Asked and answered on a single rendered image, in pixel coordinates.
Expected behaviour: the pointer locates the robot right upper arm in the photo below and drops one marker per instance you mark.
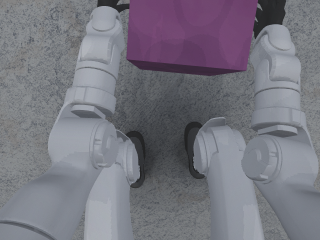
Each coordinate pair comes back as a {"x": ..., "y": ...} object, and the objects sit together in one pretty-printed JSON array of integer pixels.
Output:
[{"x": 284, "y": 170}]

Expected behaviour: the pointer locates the carton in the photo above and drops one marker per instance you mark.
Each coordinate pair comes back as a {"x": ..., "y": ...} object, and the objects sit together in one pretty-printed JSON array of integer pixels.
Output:
[{"x": 198, "y": 37}]

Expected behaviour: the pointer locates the robot left upper arm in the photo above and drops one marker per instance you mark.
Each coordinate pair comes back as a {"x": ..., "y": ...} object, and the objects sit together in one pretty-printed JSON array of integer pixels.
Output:
[{"x": 51, "y": 206}]

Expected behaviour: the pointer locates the right robot forearm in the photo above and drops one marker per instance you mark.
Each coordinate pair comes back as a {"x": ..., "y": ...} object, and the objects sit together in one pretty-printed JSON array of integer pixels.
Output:
[{"x": 277, "y": 86}]

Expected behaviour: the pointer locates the right robot shin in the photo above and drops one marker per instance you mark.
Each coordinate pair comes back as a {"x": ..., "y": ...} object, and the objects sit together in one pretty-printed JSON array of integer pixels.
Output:
[{"x": 216, "y": 122}]

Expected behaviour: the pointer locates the robot left foot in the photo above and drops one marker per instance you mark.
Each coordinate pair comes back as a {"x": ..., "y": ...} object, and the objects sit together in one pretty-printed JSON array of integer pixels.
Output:
[{"x": 138, "y": 141}]

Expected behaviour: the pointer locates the left robot hand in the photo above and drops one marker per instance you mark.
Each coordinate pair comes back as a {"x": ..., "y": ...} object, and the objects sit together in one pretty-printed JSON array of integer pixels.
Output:
[{"x": 113, "y": 4}]

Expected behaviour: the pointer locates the right robot hand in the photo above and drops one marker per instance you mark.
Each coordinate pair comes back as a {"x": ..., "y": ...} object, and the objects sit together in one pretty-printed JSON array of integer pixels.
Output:
[{"x": 272, "y": 13}]

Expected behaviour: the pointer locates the left robot forearm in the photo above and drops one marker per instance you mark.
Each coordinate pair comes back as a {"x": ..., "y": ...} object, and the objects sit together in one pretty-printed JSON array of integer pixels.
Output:
[{"x": 97, "y": 67}]

